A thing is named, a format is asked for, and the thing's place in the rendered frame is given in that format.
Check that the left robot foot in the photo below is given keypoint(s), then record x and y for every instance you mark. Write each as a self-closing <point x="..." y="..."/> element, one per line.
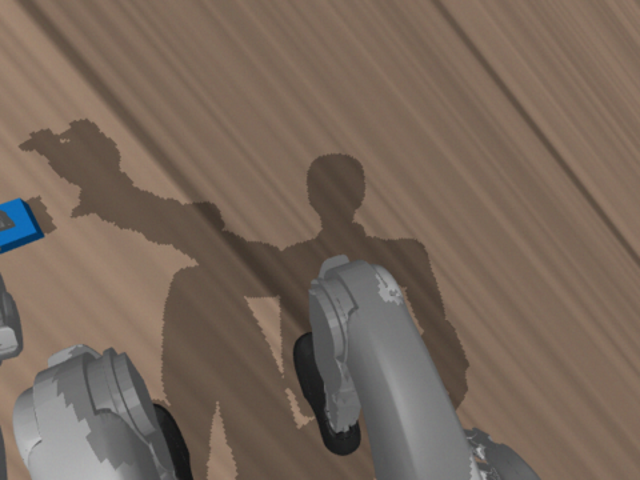
<point x="178" y="450"/>

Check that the left robot hand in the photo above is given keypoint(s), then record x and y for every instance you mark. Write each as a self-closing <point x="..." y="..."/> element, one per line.
<point x="6" y="222"/>

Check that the right robot foot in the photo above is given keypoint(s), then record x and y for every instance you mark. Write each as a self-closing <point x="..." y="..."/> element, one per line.
<point x="312" y="387"/>

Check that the right robot hand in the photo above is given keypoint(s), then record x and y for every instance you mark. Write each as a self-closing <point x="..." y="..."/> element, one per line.
<point x="503" y="463"/>

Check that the small box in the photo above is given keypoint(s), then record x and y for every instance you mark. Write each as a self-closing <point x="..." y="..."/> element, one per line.
<point x="26" y="230"/>

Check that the left robot arm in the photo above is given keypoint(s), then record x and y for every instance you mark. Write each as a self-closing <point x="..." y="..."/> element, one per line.
<point x="11" y="345"/>

